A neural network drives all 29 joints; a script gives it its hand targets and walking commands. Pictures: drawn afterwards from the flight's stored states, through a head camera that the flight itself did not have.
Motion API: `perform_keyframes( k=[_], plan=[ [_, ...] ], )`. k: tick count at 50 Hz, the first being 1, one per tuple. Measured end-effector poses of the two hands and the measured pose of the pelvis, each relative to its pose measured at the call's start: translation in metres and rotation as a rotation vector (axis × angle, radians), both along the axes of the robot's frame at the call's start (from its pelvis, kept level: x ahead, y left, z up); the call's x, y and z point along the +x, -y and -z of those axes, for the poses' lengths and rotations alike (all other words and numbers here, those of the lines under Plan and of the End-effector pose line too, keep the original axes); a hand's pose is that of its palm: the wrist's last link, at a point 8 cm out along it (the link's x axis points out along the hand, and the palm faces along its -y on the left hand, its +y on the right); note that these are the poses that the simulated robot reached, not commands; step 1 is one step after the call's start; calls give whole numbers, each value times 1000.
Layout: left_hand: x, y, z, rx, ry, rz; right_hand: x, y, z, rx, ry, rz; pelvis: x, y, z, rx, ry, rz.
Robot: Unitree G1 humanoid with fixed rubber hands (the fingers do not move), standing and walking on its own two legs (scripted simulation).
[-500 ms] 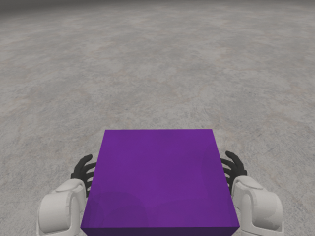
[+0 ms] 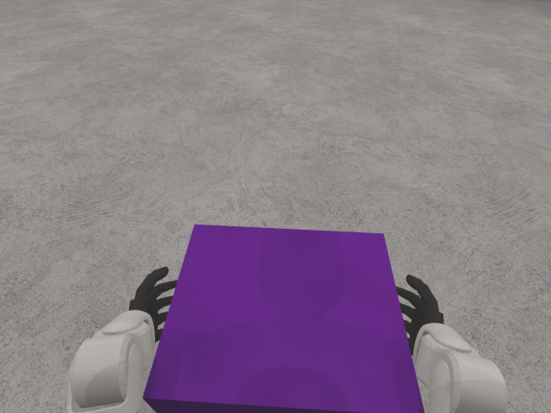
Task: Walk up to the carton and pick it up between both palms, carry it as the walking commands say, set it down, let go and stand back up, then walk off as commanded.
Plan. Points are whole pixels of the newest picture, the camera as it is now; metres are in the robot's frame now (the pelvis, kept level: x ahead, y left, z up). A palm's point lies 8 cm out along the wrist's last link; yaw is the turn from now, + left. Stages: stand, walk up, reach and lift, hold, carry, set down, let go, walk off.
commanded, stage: carry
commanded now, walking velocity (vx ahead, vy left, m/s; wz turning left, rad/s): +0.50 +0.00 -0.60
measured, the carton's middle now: (282, 342) +0.26 +0.00 +0.00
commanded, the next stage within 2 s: none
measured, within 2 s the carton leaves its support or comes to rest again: neither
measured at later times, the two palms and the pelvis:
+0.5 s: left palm (253, 171) +0.60 +0.06 +0.06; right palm (428, 199) +0.54 -0.29 +0.04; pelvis +0.33 -0.07 +0.00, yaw -12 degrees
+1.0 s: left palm (312, 94) +1.01 -0.09 +0.05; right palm (435, 125) +0.81 -0.39 +0.07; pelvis +0.70 -0.12 +0.00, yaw -34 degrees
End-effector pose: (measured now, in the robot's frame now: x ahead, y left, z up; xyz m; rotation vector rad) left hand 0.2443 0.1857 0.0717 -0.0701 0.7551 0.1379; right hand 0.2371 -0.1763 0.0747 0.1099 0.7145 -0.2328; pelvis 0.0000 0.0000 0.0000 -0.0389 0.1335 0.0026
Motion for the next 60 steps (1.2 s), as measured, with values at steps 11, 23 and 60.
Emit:
perform_keyframes(
  k=[11,23,60],
  plan=[
    [161,45,14,-55,65,86,126,42,-3,-43,67,101,142,20,17,-52,55,80],
    [325,110,22,46,-56,108,289,107,32,28,-56,95,307,70,9,63,91,189],
    [892,387,-5,-63,75,661,665,300,-11,-60,67,671,830,195,5,-62,67,643]
  ],
)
